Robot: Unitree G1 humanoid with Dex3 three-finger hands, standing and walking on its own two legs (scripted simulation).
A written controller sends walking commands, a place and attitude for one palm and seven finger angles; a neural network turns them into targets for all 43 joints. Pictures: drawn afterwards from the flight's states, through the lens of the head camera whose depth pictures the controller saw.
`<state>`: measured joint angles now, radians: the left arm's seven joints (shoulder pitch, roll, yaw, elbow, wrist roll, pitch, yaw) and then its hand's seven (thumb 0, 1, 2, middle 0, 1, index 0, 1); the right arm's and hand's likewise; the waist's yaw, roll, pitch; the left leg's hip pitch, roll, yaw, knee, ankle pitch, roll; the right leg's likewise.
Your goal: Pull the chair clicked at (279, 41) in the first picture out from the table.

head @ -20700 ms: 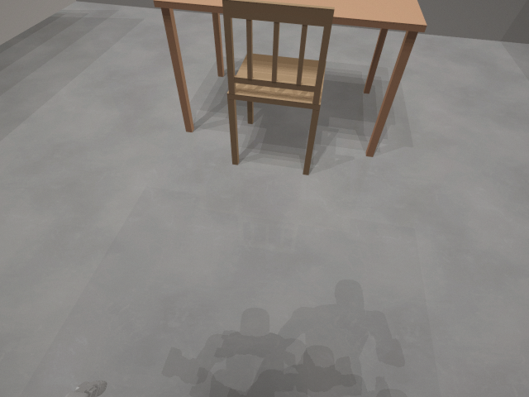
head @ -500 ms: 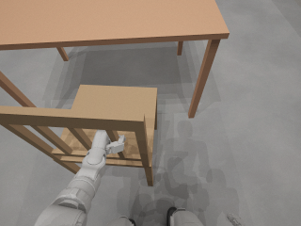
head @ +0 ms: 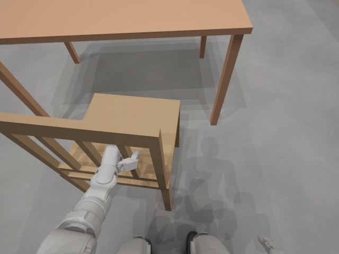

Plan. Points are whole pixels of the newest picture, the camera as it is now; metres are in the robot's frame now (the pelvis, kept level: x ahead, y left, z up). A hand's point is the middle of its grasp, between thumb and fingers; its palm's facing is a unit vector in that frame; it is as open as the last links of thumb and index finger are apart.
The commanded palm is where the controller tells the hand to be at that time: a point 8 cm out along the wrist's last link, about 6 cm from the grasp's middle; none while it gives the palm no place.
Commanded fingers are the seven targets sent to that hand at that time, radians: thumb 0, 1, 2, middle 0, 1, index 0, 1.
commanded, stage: step backward, pulling the chair out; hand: left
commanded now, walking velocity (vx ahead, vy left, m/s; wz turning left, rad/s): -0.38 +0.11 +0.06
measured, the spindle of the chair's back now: (95, 156) +0.38 +0.23 -0.10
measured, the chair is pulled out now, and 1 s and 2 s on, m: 0.29 0.40 0.52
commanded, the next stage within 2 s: stop walking, hand still on the chair in 1.90 s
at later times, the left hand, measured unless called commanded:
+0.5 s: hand (133, 181) +0.29 +0.10 -0.06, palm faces -0.07 -0.98 -0.17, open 5.4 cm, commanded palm +0.28 +0.16 -0.06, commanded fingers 0.00 0.90 0.90 -0.50 -1.45 -0.50 -1.45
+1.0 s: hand (131, 202) +0.24 +0.10 -0.06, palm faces -0.10 -0.98 -0.16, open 5.3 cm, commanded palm +0.23 +0.16 -0.05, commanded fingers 0.00 0.90 0.90 -0.50 -1.45 -0.50 -1.45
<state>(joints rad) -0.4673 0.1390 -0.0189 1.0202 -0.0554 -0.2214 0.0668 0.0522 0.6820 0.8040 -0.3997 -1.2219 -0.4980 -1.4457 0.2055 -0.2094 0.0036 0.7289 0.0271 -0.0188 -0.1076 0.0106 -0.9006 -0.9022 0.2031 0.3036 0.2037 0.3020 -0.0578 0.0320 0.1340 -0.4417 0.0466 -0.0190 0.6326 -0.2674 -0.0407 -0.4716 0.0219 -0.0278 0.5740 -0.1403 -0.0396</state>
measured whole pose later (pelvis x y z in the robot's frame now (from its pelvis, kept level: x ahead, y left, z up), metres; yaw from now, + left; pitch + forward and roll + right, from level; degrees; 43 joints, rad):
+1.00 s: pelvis -0.11 +0.01 +0.00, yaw +2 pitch +3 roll +2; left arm -0.48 0.12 -0.06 0.99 -0.05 -0.17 0.08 0.06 0.69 0.78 -0.37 -1.27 -0.50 -1.45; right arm 0.22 -0.25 0.00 0.71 0.02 -0.01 -0.13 0.01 -0.90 -0.90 0.20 0.30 0.20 0.30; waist -0.07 -0.01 0.13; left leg -0.36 0.01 0.01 0.58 -0.26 -0.02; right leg -0.52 -0.05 -0.02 0.57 -0.15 0.00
